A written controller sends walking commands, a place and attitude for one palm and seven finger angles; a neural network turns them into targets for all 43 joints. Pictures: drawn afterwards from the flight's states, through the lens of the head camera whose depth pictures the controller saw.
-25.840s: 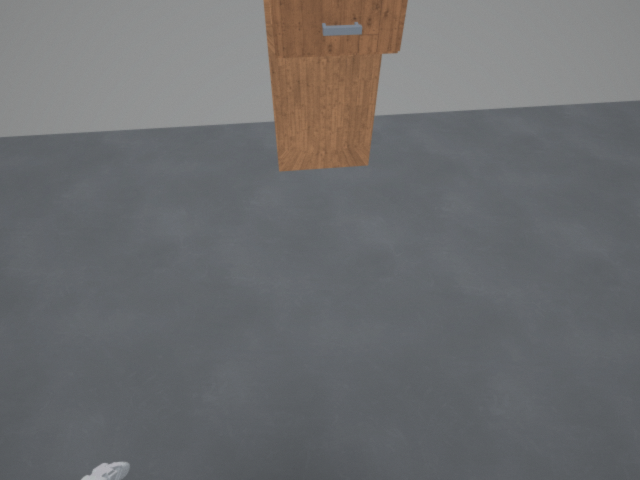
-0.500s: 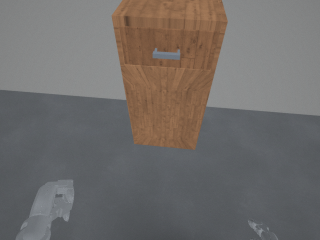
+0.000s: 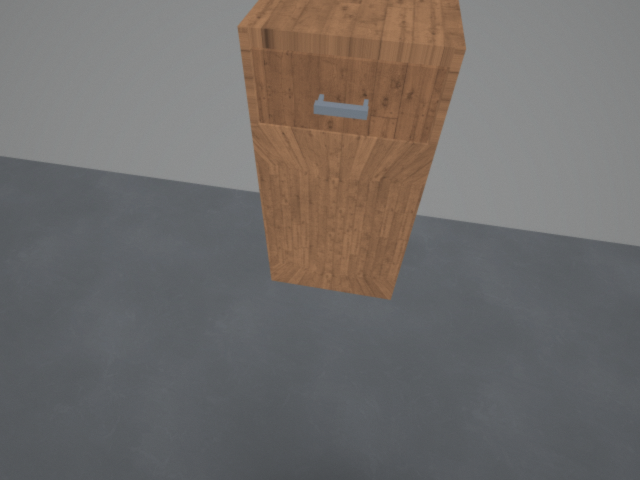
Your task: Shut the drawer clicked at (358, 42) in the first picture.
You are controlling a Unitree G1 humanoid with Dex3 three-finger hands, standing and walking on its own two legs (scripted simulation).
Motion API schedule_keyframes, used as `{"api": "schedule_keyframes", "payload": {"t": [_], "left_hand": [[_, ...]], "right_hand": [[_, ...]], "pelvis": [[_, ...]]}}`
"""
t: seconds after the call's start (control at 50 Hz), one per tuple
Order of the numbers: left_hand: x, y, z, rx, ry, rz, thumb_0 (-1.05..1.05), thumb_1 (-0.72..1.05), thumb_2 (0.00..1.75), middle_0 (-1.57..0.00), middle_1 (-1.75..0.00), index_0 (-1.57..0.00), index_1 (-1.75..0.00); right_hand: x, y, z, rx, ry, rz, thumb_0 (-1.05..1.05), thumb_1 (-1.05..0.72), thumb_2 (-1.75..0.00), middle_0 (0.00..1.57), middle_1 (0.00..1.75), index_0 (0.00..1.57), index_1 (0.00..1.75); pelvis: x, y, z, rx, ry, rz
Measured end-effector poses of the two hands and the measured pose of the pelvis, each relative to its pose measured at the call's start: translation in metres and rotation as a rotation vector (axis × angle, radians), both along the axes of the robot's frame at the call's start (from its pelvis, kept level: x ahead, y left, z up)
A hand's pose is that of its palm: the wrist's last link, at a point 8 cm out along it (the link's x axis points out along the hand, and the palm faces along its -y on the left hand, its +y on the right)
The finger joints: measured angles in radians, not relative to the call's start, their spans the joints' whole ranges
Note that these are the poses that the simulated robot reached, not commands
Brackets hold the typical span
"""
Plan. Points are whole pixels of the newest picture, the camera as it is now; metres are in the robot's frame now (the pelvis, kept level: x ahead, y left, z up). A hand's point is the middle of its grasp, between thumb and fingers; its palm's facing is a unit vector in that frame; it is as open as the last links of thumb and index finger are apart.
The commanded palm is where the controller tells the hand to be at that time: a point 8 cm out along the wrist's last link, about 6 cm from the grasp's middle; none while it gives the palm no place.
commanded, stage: let the arm hang, fingers relaxed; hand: left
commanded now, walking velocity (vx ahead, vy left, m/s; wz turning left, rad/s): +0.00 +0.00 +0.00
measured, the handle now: (342, 105) +0.85 +0.01 +0.02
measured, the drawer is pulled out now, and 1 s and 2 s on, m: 0.00 0.00 0.00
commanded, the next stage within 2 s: look to check the result in 0.46 s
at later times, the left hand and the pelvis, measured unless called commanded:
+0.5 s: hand out of the picture -0.01 +0.12 -0.18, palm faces +0.04 -0.99 -0.16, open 7.3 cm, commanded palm none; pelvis +0.01 -0.03 +0.00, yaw +0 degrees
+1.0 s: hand out of the picture +0.01 +0.12 -0.18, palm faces +0.05 -0.98 -0.17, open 7.4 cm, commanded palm none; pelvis +0.03 -0.04 +0.00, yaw -1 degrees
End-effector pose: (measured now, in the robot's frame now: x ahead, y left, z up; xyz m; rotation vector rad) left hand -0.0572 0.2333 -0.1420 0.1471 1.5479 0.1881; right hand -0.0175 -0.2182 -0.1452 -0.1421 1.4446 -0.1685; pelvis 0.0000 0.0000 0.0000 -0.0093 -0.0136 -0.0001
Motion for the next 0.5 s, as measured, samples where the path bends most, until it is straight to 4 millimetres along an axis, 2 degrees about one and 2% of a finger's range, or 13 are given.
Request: {"api": "schedule_keyframes", "payload": {"t": [0.08, 0.24, 0.5], "left_hand": [[0.017, -0.014, 0.0, -0.009, -0.055, -0.013, 0.0, 0.91, 0.9, -0.33, -0.45, -0.33, -0.45], [0.049, -0.045, -0.003, -0.039, -0.143, -0.031, 0.0, 0.91, 0.9, -0.22, -0.33, -0.22, -0.33], [0.047, -0.063, -0.006, -0.051, -0.112, -0.009, 0.0, 0.91, 0.9, -0.2, -0.3, -0.2, -0.3]], "right_hand": [[-0.002, 0.008, -0.006, 0.041, -0.008, -0.014, 0.02, -0.92, -0.9, 0.2, 0.3, 0.2, 0.3], [-0.012, 0.003, -0.01, 0.061, -0.007, -0.052, 0.01, -0.92, -0.9, 0.2, 0.3, 0.2, 0.3], [-0.026, -0.012, -0.007, 0.042, 0.055, -0.069, 0.01, -0.91, -0.9, 0.2, 0.3, 0.2, 0.3]], "pelvis": [[-0.001, -0.005, 0.0, 0.004, -0.002, -0.002], [0.002, -0.017, -0.001, 0.008, -0.009, -0.008], [0.01, -0.031, -0.001, 0.007, -0.008, -0.008]]}}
